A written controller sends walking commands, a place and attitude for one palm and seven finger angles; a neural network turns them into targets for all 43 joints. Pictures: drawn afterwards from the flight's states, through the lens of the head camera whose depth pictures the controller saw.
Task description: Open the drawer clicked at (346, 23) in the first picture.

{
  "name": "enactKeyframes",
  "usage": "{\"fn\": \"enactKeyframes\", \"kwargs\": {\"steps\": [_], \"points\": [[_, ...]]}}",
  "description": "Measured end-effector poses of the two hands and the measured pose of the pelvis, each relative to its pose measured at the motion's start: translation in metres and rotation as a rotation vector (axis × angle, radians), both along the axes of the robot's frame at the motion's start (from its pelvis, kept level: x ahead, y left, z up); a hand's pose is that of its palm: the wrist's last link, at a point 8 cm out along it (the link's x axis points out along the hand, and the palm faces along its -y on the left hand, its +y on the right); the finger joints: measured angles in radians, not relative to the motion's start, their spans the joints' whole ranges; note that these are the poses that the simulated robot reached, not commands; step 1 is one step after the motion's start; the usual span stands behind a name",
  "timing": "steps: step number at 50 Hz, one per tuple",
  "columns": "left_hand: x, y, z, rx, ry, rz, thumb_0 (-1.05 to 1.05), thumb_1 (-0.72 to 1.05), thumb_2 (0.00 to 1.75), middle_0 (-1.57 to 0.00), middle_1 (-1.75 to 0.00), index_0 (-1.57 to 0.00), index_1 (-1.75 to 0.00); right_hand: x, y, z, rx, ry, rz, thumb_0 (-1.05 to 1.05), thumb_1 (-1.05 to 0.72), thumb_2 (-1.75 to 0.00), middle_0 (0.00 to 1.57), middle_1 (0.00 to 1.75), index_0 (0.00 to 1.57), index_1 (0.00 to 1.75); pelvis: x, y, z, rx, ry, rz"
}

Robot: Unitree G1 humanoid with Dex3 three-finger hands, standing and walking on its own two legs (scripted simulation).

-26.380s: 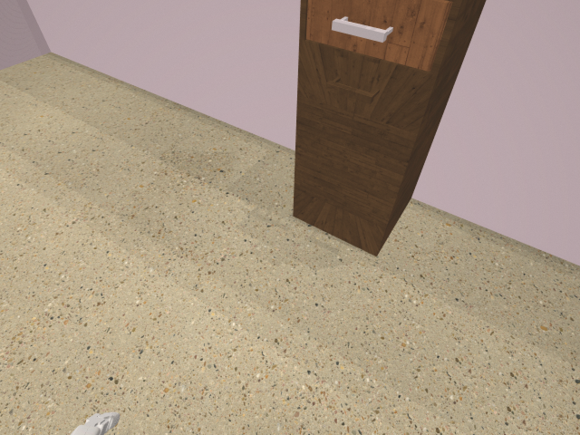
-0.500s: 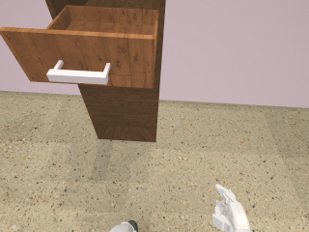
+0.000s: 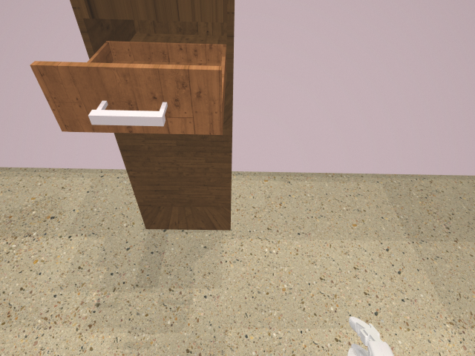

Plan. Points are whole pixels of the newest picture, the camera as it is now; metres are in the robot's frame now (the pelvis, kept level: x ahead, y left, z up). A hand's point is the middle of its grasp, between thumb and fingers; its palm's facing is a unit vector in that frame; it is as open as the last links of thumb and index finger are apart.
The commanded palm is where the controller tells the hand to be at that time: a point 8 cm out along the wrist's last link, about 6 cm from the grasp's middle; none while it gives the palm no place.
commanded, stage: stop stepping back and stand still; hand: left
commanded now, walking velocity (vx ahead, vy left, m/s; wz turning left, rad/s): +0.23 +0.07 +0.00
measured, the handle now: (131, 111) +0.56 +0.25 +0.14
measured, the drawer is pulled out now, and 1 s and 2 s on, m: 0.30 0.30 0.30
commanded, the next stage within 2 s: let the arm hang, fingers relaxed in 0.34 s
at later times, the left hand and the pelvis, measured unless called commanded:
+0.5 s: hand (45, 193) +0.24 +0.23 +0.24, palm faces +0.42 -0.79 -0.45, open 7.4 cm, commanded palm none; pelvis +0.01 +0.01 -0.01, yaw +4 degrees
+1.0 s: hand out of the picture -0.03 +0.19 -0.16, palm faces +0.12 -0.95 -0.28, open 7.2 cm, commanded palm none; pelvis +0.02 -0.01 +0.01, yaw +5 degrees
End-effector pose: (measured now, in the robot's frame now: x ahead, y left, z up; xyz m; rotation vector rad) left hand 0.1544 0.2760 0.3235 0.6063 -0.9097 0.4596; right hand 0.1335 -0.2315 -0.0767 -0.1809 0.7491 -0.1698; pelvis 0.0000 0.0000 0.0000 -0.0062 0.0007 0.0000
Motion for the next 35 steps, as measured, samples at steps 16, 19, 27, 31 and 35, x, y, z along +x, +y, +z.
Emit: {"fn": "enactKeyframes", "kwargs": {"steps": [16, 19, 27, 31, 35], "points": [[-0.017, 0.029, 0.035, 0.065, -0.151, 0.104, 0.0, 0.88, 0.9, -0.21, -0.3, -0.21, -0.3, -0.004, 0.02, -0.006, 0.012, 0.006, 0.04, 0.01, -0.9, -0.9, 0.2, 0.3, 0.2, 0.3, -0.012, 0.009, -0.001, -0.015, 0.005, 0.041], [0.001, 0.018, 0.015, 0.053, -0.027, 0.093, 0.0, 0.89, 0.9, -0.2, -0.3, -0.21, -0.3, 0.004, 0.023, -0.013, 0.063, -0.022, 0.042, 0.01, -0.9, -0.9, 0.2, 0.3, 0.2, 0.3, -0.007, 0.002, -0.007, 0.013, 0.013, 0.018], [0.065, 0.006, -0.155, -0.227, 0.698, -0.026, 0.0, 0.89, 0.9, -0.2, -0.3, -0.2, -0.3, 0.014, 0.005, -0.046, 0.045, 0.121, 0.095, 0.01, -0.9, -0.9, 0.2, 0.3, 0.2, 0.3, 0.01, 0.011, -0.012, -0.008, 0.029, 0.089], [0.041, -0.003, -0.344, -0.532, 1.383, 0.088, 0.0, 0.9, 0.9, -0.19, -0.3, -0.2, -0.29, 0.004, -0.005, -0.069, 0.036, 0.189, 0.071, 0.01, -0.9, -0.9, 0.2, 0.3, 0.2, 0.3, 0.015, 0.009, -0.025, 0.042, 0.023, 0.066], [-0.055, -0.061, -0.452, -0.732, 1.906, 0.129, 0.01, 0.91, 0.9, -0.19, -0.3, -0.2, -0.29, -0.025, -0.018, -0.076, 0.026, 0.318, 0.052, 0.01, -0.9, -0.9, 0.2, 0.3, 0.2, 0.3, 0.018, -0.006, -0.024, 0.056, 0.001, 0.067]]}}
